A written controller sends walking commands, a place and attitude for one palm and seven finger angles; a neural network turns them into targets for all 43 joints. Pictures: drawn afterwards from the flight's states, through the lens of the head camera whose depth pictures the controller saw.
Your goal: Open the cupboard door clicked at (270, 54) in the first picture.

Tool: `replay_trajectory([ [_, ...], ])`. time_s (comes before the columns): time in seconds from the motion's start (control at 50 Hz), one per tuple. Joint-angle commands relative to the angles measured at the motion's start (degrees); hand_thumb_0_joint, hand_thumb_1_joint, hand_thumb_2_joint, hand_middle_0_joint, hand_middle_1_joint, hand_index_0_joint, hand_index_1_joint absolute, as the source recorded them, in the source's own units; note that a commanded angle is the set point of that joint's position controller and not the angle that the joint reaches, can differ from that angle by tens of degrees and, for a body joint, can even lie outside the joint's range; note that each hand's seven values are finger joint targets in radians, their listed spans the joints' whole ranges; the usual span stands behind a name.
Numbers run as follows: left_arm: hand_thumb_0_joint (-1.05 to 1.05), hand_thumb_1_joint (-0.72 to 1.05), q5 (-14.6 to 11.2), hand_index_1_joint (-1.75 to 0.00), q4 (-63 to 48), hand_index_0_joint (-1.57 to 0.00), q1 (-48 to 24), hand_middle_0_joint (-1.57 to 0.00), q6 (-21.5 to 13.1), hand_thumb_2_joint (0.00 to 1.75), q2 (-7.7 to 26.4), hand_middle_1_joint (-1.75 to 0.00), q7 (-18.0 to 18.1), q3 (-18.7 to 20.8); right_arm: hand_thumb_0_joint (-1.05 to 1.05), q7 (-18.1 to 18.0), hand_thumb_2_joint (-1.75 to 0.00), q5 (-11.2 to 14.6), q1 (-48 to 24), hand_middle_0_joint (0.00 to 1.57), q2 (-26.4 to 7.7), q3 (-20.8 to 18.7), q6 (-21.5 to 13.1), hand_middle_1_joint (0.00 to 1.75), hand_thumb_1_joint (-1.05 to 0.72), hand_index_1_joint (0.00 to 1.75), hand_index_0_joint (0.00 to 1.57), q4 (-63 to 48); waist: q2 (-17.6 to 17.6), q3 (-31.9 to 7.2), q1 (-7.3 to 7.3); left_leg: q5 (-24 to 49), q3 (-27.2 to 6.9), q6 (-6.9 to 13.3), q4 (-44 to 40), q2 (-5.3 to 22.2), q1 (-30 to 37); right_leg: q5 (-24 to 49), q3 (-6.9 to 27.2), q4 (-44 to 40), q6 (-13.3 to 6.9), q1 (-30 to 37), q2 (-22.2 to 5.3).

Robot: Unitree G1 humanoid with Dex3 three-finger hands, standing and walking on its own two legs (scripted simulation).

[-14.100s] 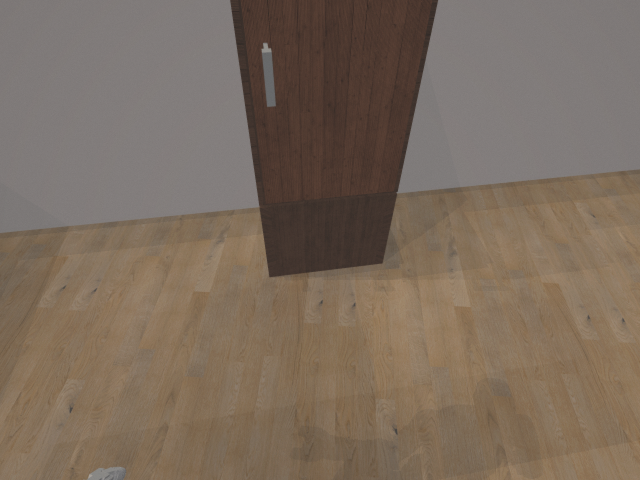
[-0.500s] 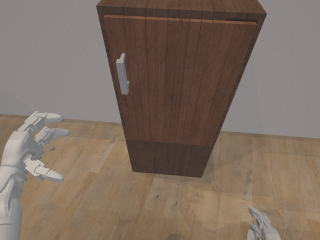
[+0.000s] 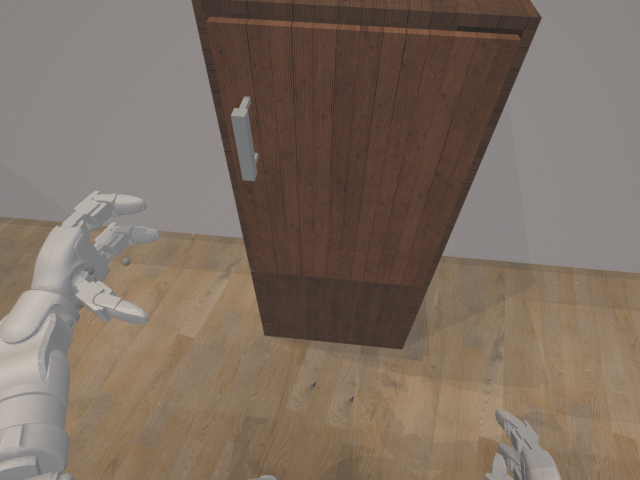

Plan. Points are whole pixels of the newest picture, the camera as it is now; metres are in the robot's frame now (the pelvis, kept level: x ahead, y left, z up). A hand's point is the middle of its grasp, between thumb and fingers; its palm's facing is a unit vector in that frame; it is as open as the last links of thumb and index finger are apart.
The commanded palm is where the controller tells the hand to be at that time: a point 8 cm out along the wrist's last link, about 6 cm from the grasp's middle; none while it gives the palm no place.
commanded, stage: move the hooked fingers beside the handle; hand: left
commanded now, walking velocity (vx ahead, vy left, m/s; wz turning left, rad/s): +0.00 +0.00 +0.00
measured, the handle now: (247, 139) +0.60 +0.16 +0.09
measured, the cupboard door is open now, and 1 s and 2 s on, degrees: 0 0 0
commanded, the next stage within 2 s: none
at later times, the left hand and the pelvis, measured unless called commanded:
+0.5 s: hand (158, 214) +0.41 +0.25 +0.10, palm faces -0.04 -1.00 +0.00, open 14.0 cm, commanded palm +0.40 +0.29 +0.10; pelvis +0.01 +0.01 +0.00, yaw -2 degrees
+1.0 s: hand (185, 176) +0.49 +0.23 +0.10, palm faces -0.04 -1.00 +0.00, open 14.0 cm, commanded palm +0.48 +0.28 +0.09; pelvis +0.01 +0.01 -0.02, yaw -2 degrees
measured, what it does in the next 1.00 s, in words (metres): stands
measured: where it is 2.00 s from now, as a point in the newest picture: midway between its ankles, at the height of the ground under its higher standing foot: outside the picture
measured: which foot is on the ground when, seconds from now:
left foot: down 0.00-1.00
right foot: down 0.00-1.00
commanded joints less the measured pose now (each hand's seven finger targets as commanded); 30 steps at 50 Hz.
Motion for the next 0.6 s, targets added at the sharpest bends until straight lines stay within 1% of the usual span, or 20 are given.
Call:
replay_trajectory([
  [0.0, 0.00, -0.50, -0.5, -1.20, -7.2, -0.30, -22.0, -0.30, -3.9, 0.30, 18.2, -1.20, 0.5, 5.9, 0.00, -0.4, -0.90, -0.1, -0.4, 0.20, -8.4, -3.2, -1.8, 0.30, -0.90, 0.30, 0.20, -7.4, 1.8, -14.8, -1.34, 6.2, -3.3, 0.9, -5.2, -2.0, 10.3, 9.3, 5.2, -6.2, 0.2, -0.6, 0.7],
  [0.04, 0.00, -0.50, 0.0, -1.20, -6.2, -0.30, -22.9, -0.30, -4.3, 0.30, 17.6, -1.20, 0.6, 5.2, 0.00, -0.1, -0.90, -0.1, 0.1, 0.20, -8.3, -3.4, -1.2, 0.30, -0.90, 0.30, 0.20, -7.5, 2.8, -15.7, -1.35, 7.7, -3.2, 0.9, -5.1, -1.9, 10.9, 11.2, 4.9, -5.5, 0.2, -0.9, 0.8],
  [0.06, 0.00, -0.50, 0.1, -1.20, -6.9, -0.30, -23.6, -0.30, -4.7, 0.30, 16.9, -1.20, 0.7, 4.5, 0.00, 0.1, -0.90, -0.2, 0.4, 0.20, -8.2, -3.4, -1.0, 0.30, -0.90, 0.30, 0.20, -7.7, 4.4, -16.7, -1.14, 8.5, -3.3, 0.8, -5.1, -1.9, 11.8, 11.7, 4.5, -5.1, 0.0, -0.9, 0.9],
  [0.08, 0.00, -0.50, -0.1, -1.20, -6.5, -0.30, -23.6, -0.30, -4.8, 0.30, 16.1, -1.20, 0.8, 4.1, 0.00, 0.3, -0.90, -0.3, 0.7, 0.20, -8.3, -3.4, -0.8, 0.30, -0.90, 0.30, 0.20, -7.9, 3.1, -16.8, -1.25, 9.4, -3.3, 0.9, -4.7, -1.9, 11.9, 12.8, 4.5, -4.8, -0.1, -0.9, 1.2],
  [0.14, 0.00, -0.50, 0.4, -1.20, -3.6, -0.30, -24.2, -0.30, -5.0, 0.30, 18.0, -1.20, 1.2, 5.6, 0.00, 0.6, -0.90, -0.3, 2.0, 0.20, -8.7, -3.8, 0.2, 0.30, -0.90, 0.30, 0.20, -7.5, 2.1, -16.8, -1.53, 9.4, -3.0, 0.9, -4.6, -1.6, 10.7, 13.4, 4.5, -4.5, 0.1, -1.4, 1.2],
  [0.16, 0.00, -0.50, 0.4, -1.20, -2.8, -0.30, -24.9, -0.30, -5.0, 0.30, 17.5, -1.20, 1.2, 5.1, 0.00, 0.7, -0.90, -0.3, 2.2, 0.20, -8.7, -3.8, 0.5, 0.30, -0.90, 0.30, 0.20, -7.5, 0.9, -16.4, -1.72, 9.2, -3.0, 1.1, -4.5, -1.7, 10.0, 13.4, 4.5, -4.5, 0.2, -1.4, 1.2],
  [0.18, 0.00, -0.50, 0.2, -1.20, -2.1, -0.30, -25.6, -0.30, -5.3, 0.30, 18.8, -1.20, 1.2, 6.3, 0.00, 0.7, -0.90, -0.4, 2.6, 0.20, -8.9, -3.9, 0.7, 0.30, -0.90, 0.30, 0.20, -7.4, 0.0, -16.4, -1.50, 10.0, -3.1, 1.1, -4.2, -1.6, 9.8, 14.1, 4.6, -4.2, 0.1, -1.0, 1.4],
  [0.2, 0.00, -0.50, 0.5, -1.20, -3.1, -0.30, -26.4, -0.30, -5.6, 0.30, 18.2, -1.20, 1.2, 5.6, 0.00, 0.8, -0.90, -0.4, 2.7, 0.20, -8.8, -4.0, 1.0, 0.30, -0.90, 0.30, 0.20, -7.6, 1.7, -17.8, -1.52, 10.2, -2.9, 1.1, -4.3, -1.7, 10.4, 14.4, 4.7, -4.1, 0.2, -1.0, 1.2],
  [0.24, 0.00, -0.50, 0.9, -1.20, -2.4, -0.30, -28.7, -0.30, -6.0, 0.30, 18.0, -1.20, 1.5, 5.0, 0.00, 0.9, -0.90, -0.4, 3.4, 0.20, -8.8, -4.1, 1.5, 0.30, -0.90, 0.30, 0.20, -7.2, 2.7, -17.7, -2.18, 10.5, -2.9, 1.1, -4.0, -1.6, 10.8, 14.5, 4.6, -3.9, 0.1, -1.9, 1.3],
  [0.26, 0.00, -0.50, 1.3, -1.20, -1.1, -0.30, -28.8, -0.30, -6.2, 0.30, 18.8, -1.20, 1.8, 5.7, 0.00, 0.9, -0.90, -0.4, 3.9, 0.20, -9.0, -4.2, 1.8, 0.30, -0.90, 0.30, 0.20, -7.0, 2.0, -17.3, -2.21, 9.9, -3.1, 1.0, -4.2, -1.5, 10.5, 13.6, 4.4, -3.9, 0.1, -2.6, 1.4],
  [0.28, 0.00, -0.50, 1.1, -1.20, -1.0, -0.30, -31.2, -0.30, -6.5, 0.30, 17.9, -1.20, 1.8, 4.5, 0.00, 0.8, -0.90, -0.5, 4.0, 0.20, -9.1, -4.0, 2.1, 0.30, -0.90, 0.30, 0.20, -6.8, 0.9, -16.9, -2.82, 10.2, -3.1, 1.2, -3.8, -1.5, 10.1, 14.0, 4.4, -3.8, 0.1, -2.6, 1.5],
  [0.32, 0.00, -0.50, 1.6, -1.20, -0.2, -0.30, -31.8, -0.30, -7.2, 0.30, 19.5, -1.20, 2.0, 5.9, 0.00, 0.9, -0.90, -0.6, 5.0, 0.20, -9.2, -4.4, 2.5, 0.30, -0.90, 0.30, 0.20, -6.3, 3.3, -19.5, -2.51, 11.6, -3.2, 1.0, -3.5, -1.4, 11.8, 14.8, 4.5, -3.4, 0.0, -2.9, 1.5],
  [0.34, 0.00, -0.50, 1.7, -1.20, -0.5, -0.30, -33.1, -0.30, -7.6, 0.30, 18.7, -1.20, 2.0, 5.0, 0.00, 1.0, -0.90, -0.6, 5.1, 0.20, -9.1, -4.4, 2.6, 0.30, -0.90, 0.30, 0.20, -6.3, 3.7, -20.0, -2.95, 11.7, -3.2, 1.0, -3.4, -1.5, 12.3, 15.0, 4.5, -3.3, 0.1, -3.2, 1.5],
  [0.38, 0.00, -0.50, 1.7, -1.20, 0.8, -0.30, -34.0, -0.30, -8.0, 0.30, 18.1, -1.20, 2.0, 4.3, 0.00, 1.0, -0.90, -0.7, 5.6, 0.20, -9.2, -4.3, 3.1, 0.30, -0.90, 0.30, 0.20, -6.0, 3.1, -19.7, -2.99, 12.7, -3.5, 1.0, -3.1, -1.4, 12.2, 15.2, 4.2, -3.0, -0.2, -3.5, 1.8],
  [0.4, 0.00, -0.50, 1.8, -1.20, 1.3, -0.30, -36.0, -0.30, -8.1, 0.30, 17.7, -1.20, 2.0, 3.7, 0.00, 1.0, -0.90, -0.6, 5.7, 0.20, -9.1, -4.4, 3.3, 0.30, -0.90, 0.30, 0.20, -5.7, 3.0, -20.0, -3.74, 12.3, -3.5, 1.1, -3.0, -1.2, 12.7, 15.1, 4.2, -3.1, 0.1, -4.4, 1.7],
  [0.42, 0.00, -0.50, 2.1, -1.20, 3.8, -0.30, -35.7, -0.30, -8.0, 0.30, 18.9, -1.20, 2.1, 4.6, 0.00, 1.0, -0.90, -0.6, 6.0, 0.20, -9.4, -4.5, 3.6, 0.30, -0.90, 0.30, 0.20, -5.3, 2.8, -18.9, -3.53, 11.2, -3.6, 1.0, -3.1, -1.2, 11.6, 14.1, 4.3, -3.2, 0.0, -4.9, 1.7],
  [0.46, 0.00, -0.50, 2.9, -1.20, 5.1, -0.30, -38.3, -0.30, -8.3, 0.30, 17.7, -1.20, 2.4, 2.8, 0.00, 1.1, -0.90, -0.6, 6.3, 0.20, -9.3, -4.4, 4.0, 0.30, -0.90, 0.30, 0.20, -5.2, 4.6, -18.2, -3.99, 10.7, -3.8, 0.8, -3.2, -1.1, 11.9, 12.8, 4.0, -3.1, -0.1, -6.5, 1.6],
  [0.48, 0.00, -0.50, 2.7, -1.20, 6.6, -0.30, -39.0, -0.30, -8.2, 0.30, 18.0, -1.20, 2.7, 3.4, 0.00, 1.1, -0.90, -0.8, 6.7, 0.20, -9.4, -4.4, 4.3, 0.30, -0.90, 0.30, 0.20, -5.1, 2.6, -18.1, -4.06, 11.1, -3.9, 1.1, -2.8, -1.2, 11.2, 13.3, 4.0, -2.9, -0.2, -6.2, 1.8],
  [0.54, 0.00, -0.50, 4.0, -1.20, 11.6, -0.30, -44.4, -0.30, -8.5, 0.30, 19.4, -1.20, 3.1, 3.0, 0.00, 1.1, -0.90, -0.8, 7.6, 0.20, -9.7, -4.3, 5.1, 0.30, -0.90, 0.30, 0.20, -4.1, 1.6, -17.0, -5.43, 8.6, -4.0, 1.1, -2.6, -1.0, 9.2, 11.4, 4.0, -2.8, 0.2, -8.0, 1.6],
  [0.58, 0.00, -0.50, 4.5, -1.20, 12.6, -0.30, -46.5, -0.30, -9.8, 0.30, 22.0, -1.20, 3.6, 4.8, 0.00, 1.1, -0.90, -1.1, 8.3, 0.20, -10.1, -4.3, 5.5, 0.30, -0.90, 0.30, 0.20, -3.9, 2.6, -20.0, -4.94, 9.8, -4.0, 1.1, -1.6, -1.1, 9.3, 12.2, 4.5, -2.0, 0.0, -7.0, 1.7],
])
